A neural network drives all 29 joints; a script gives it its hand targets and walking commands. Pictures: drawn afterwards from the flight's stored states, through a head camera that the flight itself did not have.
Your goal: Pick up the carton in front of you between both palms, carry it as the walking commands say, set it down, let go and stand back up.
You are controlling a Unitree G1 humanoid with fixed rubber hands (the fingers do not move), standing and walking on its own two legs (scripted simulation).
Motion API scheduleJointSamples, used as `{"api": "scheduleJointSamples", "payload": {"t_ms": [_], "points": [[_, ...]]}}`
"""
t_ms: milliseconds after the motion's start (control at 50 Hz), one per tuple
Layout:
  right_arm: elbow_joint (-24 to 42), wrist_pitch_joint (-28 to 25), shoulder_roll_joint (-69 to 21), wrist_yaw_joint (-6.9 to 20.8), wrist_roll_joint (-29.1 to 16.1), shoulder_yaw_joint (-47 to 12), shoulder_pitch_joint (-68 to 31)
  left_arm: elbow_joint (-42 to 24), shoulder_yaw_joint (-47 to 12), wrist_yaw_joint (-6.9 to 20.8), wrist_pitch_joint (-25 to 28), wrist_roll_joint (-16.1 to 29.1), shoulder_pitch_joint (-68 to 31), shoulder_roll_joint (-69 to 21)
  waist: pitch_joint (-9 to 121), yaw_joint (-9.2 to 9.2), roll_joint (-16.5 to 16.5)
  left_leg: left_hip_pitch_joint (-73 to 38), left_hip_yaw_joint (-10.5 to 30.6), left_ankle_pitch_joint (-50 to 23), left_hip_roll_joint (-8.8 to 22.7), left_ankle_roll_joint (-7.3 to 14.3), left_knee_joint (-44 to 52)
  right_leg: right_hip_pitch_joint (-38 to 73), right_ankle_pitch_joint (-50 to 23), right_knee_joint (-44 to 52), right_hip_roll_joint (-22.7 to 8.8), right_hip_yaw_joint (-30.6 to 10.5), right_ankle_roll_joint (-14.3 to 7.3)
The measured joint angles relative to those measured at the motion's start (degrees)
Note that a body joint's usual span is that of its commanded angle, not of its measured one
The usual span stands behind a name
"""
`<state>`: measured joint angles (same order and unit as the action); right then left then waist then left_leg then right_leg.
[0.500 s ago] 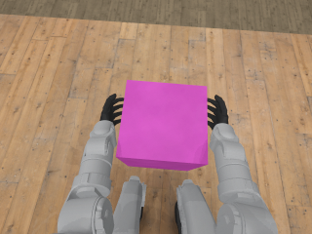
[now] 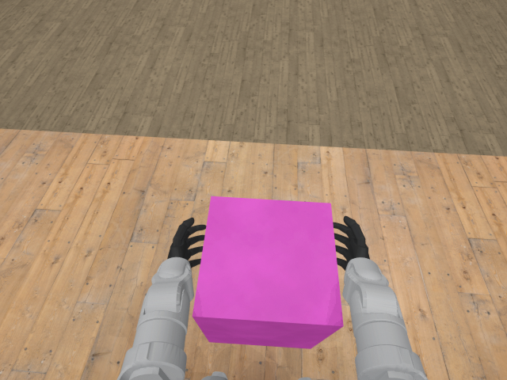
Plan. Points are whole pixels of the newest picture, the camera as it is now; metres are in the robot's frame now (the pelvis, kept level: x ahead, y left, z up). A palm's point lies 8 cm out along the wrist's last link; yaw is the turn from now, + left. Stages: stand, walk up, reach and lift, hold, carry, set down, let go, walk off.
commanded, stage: reach and lift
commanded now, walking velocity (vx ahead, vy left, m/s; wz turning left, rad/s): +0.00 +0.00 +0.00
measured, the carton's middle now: (264, 278) +0.32 +0.01 -0.09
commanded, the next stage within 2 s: hold in 1.26 s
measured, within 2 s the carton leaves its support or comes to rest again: neither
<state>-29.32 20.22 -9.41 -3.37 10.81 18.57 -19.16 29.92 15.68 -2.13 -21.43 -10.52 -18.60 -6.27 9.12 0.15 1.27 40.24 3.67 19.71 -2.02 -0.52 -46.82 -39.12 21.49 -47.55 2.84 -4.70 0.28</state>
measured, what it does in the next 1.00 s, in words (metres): stands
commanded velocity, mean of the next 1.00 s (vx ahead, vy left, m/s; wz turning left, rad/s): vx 0.00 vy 0.00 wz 0.00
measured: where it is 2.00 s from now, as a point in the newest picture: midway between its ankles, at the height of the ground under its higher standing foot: outside the picture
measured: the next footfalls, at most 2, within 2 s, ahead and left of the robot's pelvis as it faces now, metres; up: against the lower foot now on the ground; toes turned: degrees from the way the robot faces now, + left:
none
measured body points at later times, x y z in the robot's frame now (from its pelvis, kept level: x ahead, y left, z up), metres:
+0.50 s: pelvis -0.01 +0.00 +0.04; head -0.03 +0.00 +0.49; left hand +0.30 +0.15 +0.05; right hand +0.31 -0.15 +0.06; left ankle +0.03 +0.12 -0.70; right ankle +0.02 -0.12 -0.70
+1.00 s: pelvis +0.01 +0.00 +0.04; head -0.02 +0.01 +0.49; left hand +0.31 +0.15 +0.07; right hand +0.32 -0.15 +0.07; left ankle +0.03 +0.12 -0.70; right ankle +0.02 -0.12 -0.70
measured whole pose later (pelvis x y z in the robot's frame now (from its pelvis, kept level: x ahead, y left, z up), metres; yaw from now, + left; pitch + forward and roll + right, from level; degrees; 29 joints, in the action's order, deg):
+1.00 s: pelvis +0.01 +0.00 +0.04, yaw +0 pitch -5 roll +0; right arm -19.5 36.3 -9.4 0.5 17.0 16.0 -17.6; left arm 17.9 13.8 0.1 -38.2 -16.7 -15.8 -8.9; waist -0.9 0.3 0.7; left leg 6.4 4.0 10.8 -1.5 -0.2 -22.1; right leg -5.3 12.5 -22.8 1.6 -5.3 0.1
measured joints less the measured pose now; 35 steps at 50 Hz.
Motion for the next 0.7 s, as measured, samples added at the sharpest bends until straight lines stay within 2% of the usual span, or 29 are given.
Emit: {"api": "scheduleJointSamples", "payload": {"t_ms": [220,300,440,700], "points": [[5.6,8.7,0.5,1.8,1.9,-2.3,3.1,-7.6,-1.3,0.0,-9.0,-2.4,4.3,-2.3,-3.5,0.13,-0.3,-21.0,0.3,-5.2,0.3,0.1,15.2,20.9,-5.1,15.0,-0.8,-0.2,-0.2],[5.5,11.7,0.2,2.6,4.0,-1.6,2.1,-7.8,-0.8,1.0,-12.2,-4.2,3.3,-2.5,-5.1,0.2,-0.5,-26.4,0.3,-6.5,0.4,0.1,18.4,26.2,-6.4,18.2,-0.9,-0.3,-0.3],[4.1,13.5,-0.7,3.6,7.1,1.3,-0.8,-6.2,1.9,2.3,-14.1,-6.9,0.4,-3.3,-8.3,0.26,-0.6,-28.9,0.3,-7.3,0.5,0.1,19.2,28.7,-7.2,18.9,-0.9,-0.3,-0.3],[6.3,13.5,-1.0,4.0,7.2,1.6,-1.8,-8.4,2.2,2.7,-14.2,-7.2,-0.7,-3.6,-10.5,0.21,-0.5,-29.9,0.3,-8.4,0.5,0.2,20.9,29.8,-8.4,20.6,-1.0,-0.4,-0.2]]}}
